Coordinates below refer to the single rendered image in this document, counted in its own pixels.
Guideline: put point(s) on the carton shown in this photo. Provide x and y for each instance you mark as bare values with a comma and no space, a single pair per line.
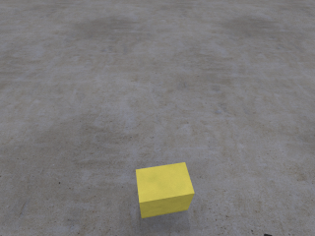
164,189

